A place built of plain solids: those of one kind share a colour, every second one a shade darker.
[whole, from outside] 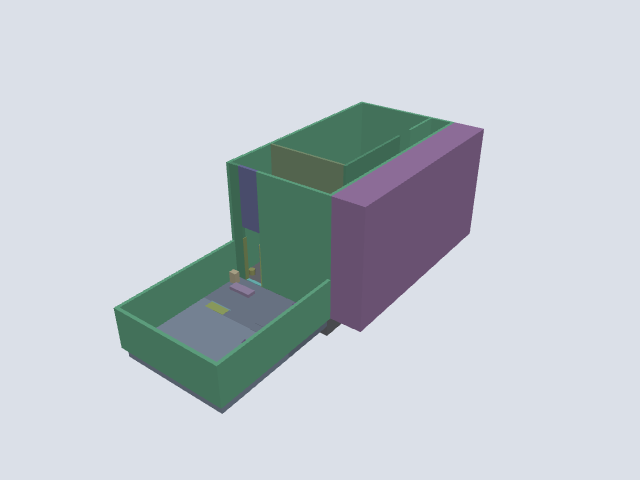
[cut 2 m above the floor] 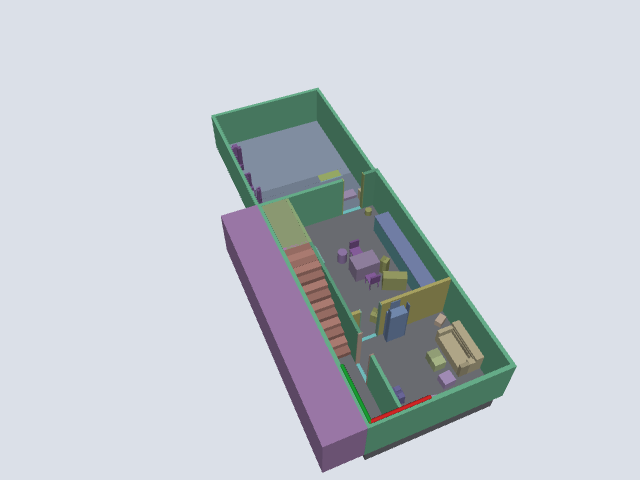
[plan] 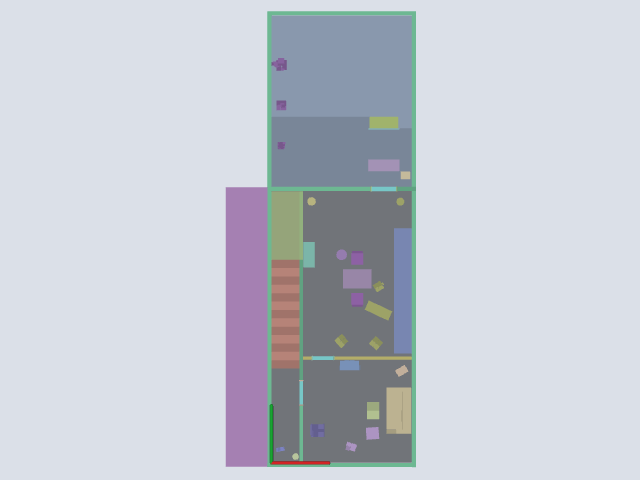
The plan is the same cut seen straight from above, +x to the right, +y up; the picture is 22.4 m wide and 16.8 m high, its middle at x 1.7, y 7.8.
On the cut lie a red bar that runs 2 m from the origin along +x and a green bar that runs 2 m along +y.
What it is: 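A terraced town house, two up and two down, 4.9 m between the party walls, 9.5 m deep; a hall 0.99 m wide; a stair of 14 risers of 199 mm on goings of 293 mm, 0.99 m wide, straight between the party wall and the hall's partition, arriving straight on the upper floor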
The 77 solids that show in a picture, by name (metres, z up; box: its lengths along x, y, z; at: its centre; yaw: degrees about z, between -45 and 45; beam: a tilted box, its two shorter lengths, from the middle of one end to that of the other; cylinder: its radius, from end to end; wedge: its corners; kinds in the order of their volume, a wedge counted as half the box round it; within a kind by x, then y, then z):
{
 "neighbour_1": {"box": [1.46, 9.79, 5.44], "at": [-0.87, 4.76, 2.67]},
 "wall_1": {"box": [0.15, 9.81, 5.44], "at": [-0.07, 4.76, 2.67]},
 "wall_2": {"box": [0.15, 6.3, 1.85], "at": [-0.07, 12.66, 0.88]},
 "wall_3": {"box": [0.12, 2.0, 5.44], "at": [1.05, 1.0, 2.67]},
 "wall_4": {"box": [0.12, 4.21, 5.44], "at": [1.05, 5.01, 2.67]},
 "wall_5": {"box": [3.61, 0.15, 5.44], "at": [1.66, 9.59, 2.67]},
 "wall_6": {"box": [5.21, 0.15, 5.44], "at": [2.46, -0.07, 2.67]},
 "wall_7": {"box": [5.21, 0.15, 1.85], "at": [2.46, 15.74, 0.88]},
 "wall_8": {"box": [0.65, 0.15, 5.44], "at": [4.74, 9.59, 2.67]},
 "wall_9": {"box": [0.15, 9.81, 5.44], "at": [4.99, 4.76, 2.67]},
 "wall_10": {"box": [0.15, 6.3, 1.85], "at": [4.99, 12.66, 0.88]},
 "ground_1": {"box": [3.44, 0.4, 0.5], "at": [1.72, 11.91, -0.25]},
 "ground_2": {"box": [4.91, 2.06, 0.5], "at": [2.46, 10.68, -0.25]},
 "ground_3": {"box": [4.91, 3.55, 0.5], "at": [2.46, 13.89, -0.25]},
 "ground_4": {"box": [0.48, 0.4, 0.5], "at": [4.67, 11.91, -0.25]},
 "under_landing_1": {"box": [0.99, 2.4, 2.84], "at": [0.49, 8.31, 1.37]},
 "tread_1": {"box": [0.99, 0.3, 0.25], "at": [0.49, 3.45, 0.07]},
 "tread_2": {"box": [0.99, 0.3, 0.45], "at": [0.49, 3.74, 0.17]},
 "tread_3": {"box": [0.99, 0.3, 0.65], "at": [0.49, 4.03, 0.27]},
 "tread_4": {"box": [0.99, 0.3, 0.85], "at": [0.49, 4.33, 0.37]},
 "tread_5": {"box": [0.99, 0.3, 1.05], "at": [0.49, 4.62, 0.47]},
 "tread_6": {"box": [0.99, 0.3, 1.25], "at": [0.49, 4.91, 0.57]},
 "tread_7": {"box": [0.99, 0.3, 1.45], "at": [0.49, 5.21, 0.67]},
 "tread_8": {"box": [0.99, 0.3, 1.64], "at": [0.49, 5.5, 0.77]},
 "tread_9": {"box": [0.99, 0.3, 1.84], "at": [0.49, 5.79, 0.87]},
 "tread_10": {"box": [0.99, 0.3, 2.04], "at": [0.49, 6.09, 0.97]},
 "tread_11": {"box": [0.99, 0.3, 2.24], "at": [0.49, 6.38, 1.07]},
 "tread_12": {"box": [0.99, 0.3, 2.44], "at": [0.49, 6.67, 1.17]},
 "tread_13": {"box": [0.99, 0.3, 2.64], "at": [0.49, 6.96, 1.27]},
 "kitchen_run_units_1": {"box": [0.6, 4.39, 0.91], "at": [4.61, 6.02, 0.41]},
 "bedroom_front_wall_1": {"box": [3.87, 0.12, 2.7], "at": [2.98, 7.05, 4.04]},
 "kitchen_wall_1": {"box": [0.3, 0.12, 2.74], "at": [1.26, 3.67, 1.32]},
 "kitchen_wall_2": {"box": [2.71, 0.12, 2.74], "at": [3.56, 3.67, 1.32]},
 "slotfit_sofa_1": {"box": [0.34, 0.15, 0.7], "at": [4.2, 1.09, 0.3]},
 "slotfit_sofa_2": {"box": [0.34, 0.15, 0.7], "at": [4.2, 2.56, 0.3]},
 "slotfit_sofa_3": {"box": [0.55, 1.32, 0.47], "at": [4.3, 1.83, 0.18]},
 "slotfit_sofa_4": {"box": [0.35, 0.22, 0.7], "at": [4.54, 1.13, 0.3]},
 "slotfit_sofa_5": {"box": [0.05, 1.32, 0.75], "at": [4.59, 1.83, 0.33]},
 "slotfit_sofa_6": {"box": [0.3, 1.62, 0.85], "at": [4.74, 1.83, 0.37]},
 "partition_low_beyond_1": {"box": [0.12, 2.4, 2.74], "at": [1.05, 8.31, 1.32]},
 "kitchen_table_1": {"box": [1.0, 0.68, 0.81], "at": [3.01, 6.44, 0.35]},
 "back_wall_over_door_1": {"box": [0.97, 0.15, 2.74], "at": [3.94, 9.59, 4.02]},
 "slotfit_storage_1": {"box": [0.025, 0.18, 1.99], "at": [2.38, 3.33, 0.94]},
 "slotfit_storage_2": {"box": [0.68, 0.34, 1.58], "at": [2.73, 3.4, 0.74]},
 "slotfit_storage_3": {"box": [0.04, 0.18, 1.99], "at": [3.09, 3.33, 0.94]},
 "clutter_kitchen_1": {"box": [0.17, 0.17, 0.49], "at": [2.32, 4.27, 0.2], "yaw": 42.5},
 "clutter_kitchen_2": {"box": [0.12, 0.14, 0.77], "at": [3.63, 6.19, 0.33], "yaw": 32.3},
 "clutter_kitchen_3": {"box": [0.12, 0.15, 0.77], "at": [3.71, 6.06, 0.33], "yaw": 32.3},
 "clutter_kitchen_4": {"box": [0.91, 0.36, 0.79], "at": [3.75, 5.33, 0.35], "yaw": -25.0},
 "clutter_kitchen_5": {"cylinder": 0.14, "from": [4.51, 9.14, -0.05], "to": [4.51, 9.14, 0.25]},
 "slotfit_kitchen_wall_table_1": {"box": [0.4, 0.89, 0.9], "at": [1.32, 7.28, 0.4]},
 "yard_feature_fill_1": {"box": [1.0, 0.4, 0.4], "at": [3.94, 11.91, -0.2]},
 "slotfit_low_table_1": {"box": [0.43, 0.3, 0.46], "at": [3.56, 1.67, 0.18]},
 "slotfit_low_table_2": {"box": [0.43, 0.31, 0.46], "at": [3.56, 1.98, 0.18]},
 "kitchen_run_worktop_1": {"box": [0.62, 4.39, 0.04], "at": [4.6, 6.02, 0.88]},
 "own_plant_yard_1": {"box": [0.23, 0.2, 1.3], "at": [0.34, 14.07, 0.6]},
 "own_plant_yard_2": {"box": [0.16, 0.17, 1.3], "at": [0.46, 13.89, 0.6]},
 "yard_step_1": {"box": [1.09, 0.41, 0.2], "at": [3.94, 10.41, 0.05]},
 "clutter_front_1": {"box": [0.45, 0.42, 0.38], "at": [3.54, 1.03, 0.14], "yaw": 3.8},
 "own_basket_passage_1": {"cylinder": 0.19, "from": [2.46, 7.28, -0.05], "to": [2.46, 7.28, 0.52]},
 "own_bin_1": {"box": [0.34, 0.28, 0.57], "at": [4.69, 10.06, 0.23]},
 "side_chair_1": {"box": [0.38, 0.08, 0.38], "at": [3.01, 5.5, 0.65]},
 "side_chair_2": {"box": [0.42, 0.42, 0.04], "at": [3.01, 5.74, 0.43]},
 "side_chair_3": {"box": [0.42, 0.42, 0.04], "at": [3.01, 7.14, 0.43]},
 "side_chair_4": {"box": [0.38, 0.08, 0.38], "at": [3.01, 7.38, 0.65]},
 "doorframe_back_1": {"box": [0.043, 0.19, 2.15], "at": [3.48, 9.59, 1.02]},
 "doorframe_back_2": {"box": [0.043, 0.19, 2.15], "at": [4.39, 9.59, 1.02]},
 "box_cardboard_1": {"box": [0.4, 0.27, 0.31], "at": [4.56, 3.22, 0.1], "yaw": 30.7},
 "doorframe_front_room_1": {"box": [0.16, 0.044, 2.15], "at": [1.05, 2.02, 1.02]},
 "doorframe_front_room_2": {"box": [0.16, 0.044, 2.15], "at": [1.05, 2.88, 1.02]},
 "threshold_1": {"box": [0.13, 0.9, 0.07], "at": [1.05, 2.45, -0.01]},
 "threshold_2": {"box": [0.8, 0.13, 0.07], "at": [1.8, 3.67, -0.01]},
 "threshold_3": {"box": [0.95, 0.16, 0.08], "at": [3.94, 9.59, -0.01]},
 "own_bin_waste_kitchen_1": {"cylinder": 0.15, "from": [1.4, 9.15, -0.05], "to": [1.4, 9.15, 0.3]},
 "yard_feature_wall_1": {"box": [1.1, 0.05, 0.4], "at": [3.94, 11.69, -0.2]},
 "slotfit_chair_1": {"box": [0.2, 0.17, 0.56], "at": [1.74, 0.99, 0.23]},
 "doorframe_kitchen_1": {"box": [0.041, 0.16, 2.15], "at": [2.18, 3.67, 1.02]}
}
